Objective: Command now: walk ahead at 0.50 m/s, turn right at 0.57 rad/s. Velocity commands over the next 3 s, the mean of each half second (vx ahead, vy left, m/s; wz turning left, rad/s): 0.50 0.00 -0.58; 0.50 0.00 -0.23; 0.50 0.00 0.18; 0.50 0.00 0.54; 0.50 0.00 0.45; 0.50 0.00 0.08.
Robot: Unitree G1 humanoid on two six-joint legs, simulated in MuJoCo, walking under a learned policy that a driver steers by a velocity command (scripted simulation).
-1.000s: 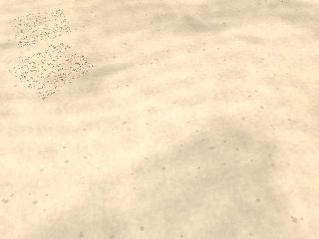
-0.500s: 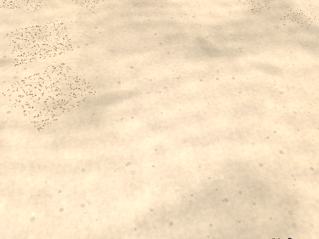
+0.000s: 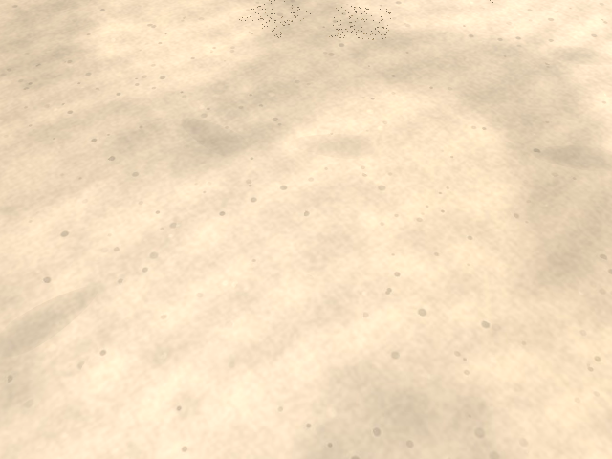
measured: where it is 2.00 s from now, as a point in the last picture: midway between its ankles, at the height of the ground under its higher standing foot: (414, 221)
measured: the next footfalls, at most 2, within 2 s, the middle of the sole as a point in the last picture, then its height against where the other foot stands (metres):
right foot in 0.04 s outside the picture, level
left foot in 0.58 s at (301, 425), level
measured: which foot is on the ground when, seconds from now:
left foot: down 0.00-0.02, up 0.04-0.56, down 0.58-1.00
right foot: up 0.00-0.02, down 0.04-0.58, up 0.60-1.00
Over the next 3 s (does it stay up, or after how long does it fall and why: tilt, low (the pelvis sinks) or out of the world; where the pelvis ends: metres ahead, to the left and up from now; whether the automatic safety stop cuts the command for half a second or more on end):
stays up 1.52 -0.16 0.02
